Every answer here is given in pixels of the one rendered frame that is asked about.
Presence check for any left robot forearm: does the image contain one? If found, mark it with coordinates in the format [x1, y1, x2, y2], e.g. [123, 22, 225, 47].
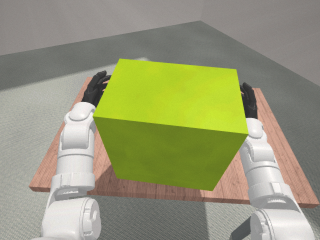
[41, 102, 96, 237]

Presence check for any left robot upper arm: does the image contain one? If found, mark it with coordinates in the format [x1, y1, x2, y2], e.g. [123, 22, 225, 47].
[30, 197, 102, 240]

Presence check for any table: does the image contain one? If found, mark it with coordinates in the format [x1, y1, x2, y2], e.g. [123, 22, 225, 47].
[28, 77, 320, 240]

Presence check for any left robot hand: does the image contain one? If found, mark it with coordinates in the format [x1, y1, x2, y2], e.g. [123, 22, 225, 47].
[81, 70, 112, 108]

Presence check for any right robot upper arm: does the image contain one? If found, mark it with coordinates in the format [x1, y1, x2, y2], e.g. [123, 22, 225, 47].
[250, 208, 314, 240]

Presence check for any right robot forearm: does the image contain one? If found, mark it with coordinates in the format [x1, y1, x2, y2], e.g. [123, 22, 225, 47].
[239, 118, 315, 240]

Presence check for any carton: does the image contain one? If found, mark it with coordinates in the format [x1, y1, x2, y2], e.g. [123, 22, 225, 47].
[92, 58, 249, 191]

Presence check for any right robot hand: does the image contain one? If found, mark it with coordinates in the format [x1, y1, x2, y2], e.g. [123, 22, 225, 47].
[239, 82, 258, 120]

